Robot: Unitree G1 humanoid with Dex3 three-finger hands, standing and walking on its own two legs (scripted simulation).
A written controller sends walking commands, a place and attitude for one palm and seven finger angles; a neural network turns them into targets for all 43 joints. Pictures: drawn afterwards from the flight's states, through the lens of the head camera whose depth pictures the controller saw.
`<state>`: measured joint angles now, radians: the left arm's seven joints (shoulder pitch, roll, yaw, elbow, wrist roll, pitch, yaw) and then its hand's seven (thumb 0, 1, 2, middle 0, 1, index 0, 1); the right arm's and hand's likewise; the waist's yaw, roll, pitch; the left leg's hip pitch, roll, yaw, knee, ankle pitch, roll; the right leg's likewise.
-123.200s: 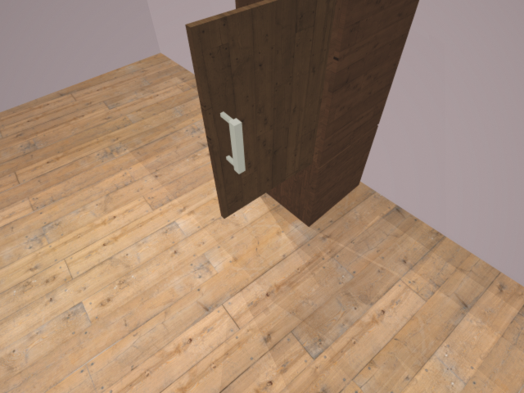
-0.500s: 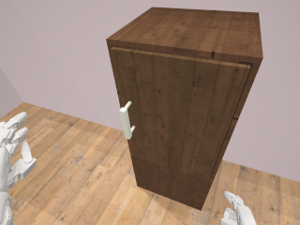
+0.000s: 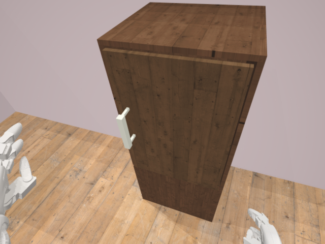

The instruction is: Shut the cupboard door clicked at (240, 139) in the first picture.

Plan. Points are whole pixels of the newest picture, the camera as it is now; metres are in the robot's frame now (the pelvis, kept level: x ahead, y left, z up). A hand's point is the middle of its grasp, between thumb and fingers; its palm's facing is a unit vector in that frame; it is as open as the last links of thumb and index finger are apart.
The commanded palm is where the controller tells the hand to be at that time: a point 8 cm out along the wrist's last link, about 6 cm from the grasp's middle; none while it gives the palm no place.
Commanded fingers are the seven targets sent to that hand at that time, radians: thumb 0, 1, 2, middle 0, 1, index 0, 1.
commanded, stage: step back with the hand held close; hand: left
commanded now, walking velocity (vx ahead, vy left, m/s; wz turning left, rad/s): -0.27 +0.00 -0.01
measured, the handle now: (127, 128) +0.51 +0.18 -0.03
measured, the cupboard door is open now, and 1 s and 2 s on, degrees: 0 0 0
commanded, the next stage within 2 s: stop stepping back and stand still in 1.10 s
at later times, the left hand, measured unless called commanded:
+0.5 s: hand (3, 199) +0.16 +0.30 +0.15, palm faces +0.37 -0.82 -0.44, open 7.4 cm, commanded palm +0.10 +0.34 +0.18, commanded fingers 0.00 0.90 0.90 -0.20 -0.30 -0.20 -0.30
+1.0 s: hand out of the picture +0.02 +0.31 +0.18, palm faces +0.46 -0.74 -0.48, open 7.4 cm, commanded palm -0.04 +0.35 +0.18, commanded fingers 0.00 0.90 0.90 -0.20 -0.30 -0.20 -0.30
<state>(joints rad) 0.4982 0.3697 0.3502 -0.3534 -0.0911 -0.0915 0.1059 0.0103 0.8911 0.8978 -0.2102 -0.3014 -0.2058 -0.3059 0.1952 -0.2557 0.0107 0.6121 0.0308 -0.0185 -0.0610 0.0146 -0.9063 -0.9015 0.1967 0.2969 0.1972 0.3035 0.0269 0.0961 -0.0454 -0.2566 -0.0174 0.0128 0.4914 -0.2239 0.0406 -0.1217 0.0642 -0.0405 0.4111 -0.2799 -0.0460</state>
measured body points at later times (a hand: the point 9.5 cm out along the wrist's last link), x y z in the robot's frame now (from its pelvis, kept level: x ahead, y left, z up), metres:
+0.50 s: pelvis -0.05 +0.04 -0.01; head -0.06 +0.05 +0.44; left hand +0.13 +0.34 +0.17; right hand +0.12 -0.21 -0.07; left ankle +0.02 +0.09 -0.74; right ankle -0.04 -0.09 -0.74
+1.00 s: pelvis -0.15 +0.03 -0.02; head -0.15 +0.05 +0.43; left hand -0.01 +0.35 +0.20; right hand +0.04 -0.19 -0.09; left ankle +0.01 +0.10 -0.73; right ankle -0.11 -0.09 -0.74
